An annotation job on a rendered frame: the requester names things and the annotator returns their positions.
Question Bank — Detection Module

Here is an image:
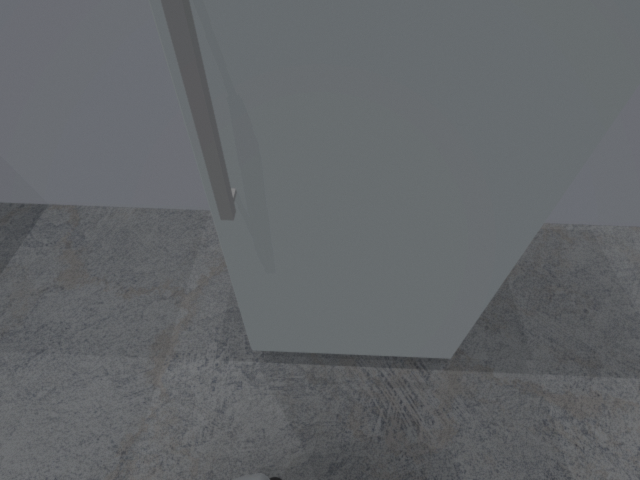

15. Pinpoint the handle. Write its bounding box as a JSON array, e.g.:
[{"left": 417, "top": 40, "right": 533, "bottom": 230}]
[{"left": 161, "top": 0, "right": 237, "bottom": 221}]

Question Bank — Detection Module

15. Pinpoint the fridge door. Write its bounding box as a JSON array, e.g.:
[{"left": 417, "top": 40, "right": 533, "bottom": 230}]
[{"left": 150, "top": 0, "right": 640, "bottom": 359}]

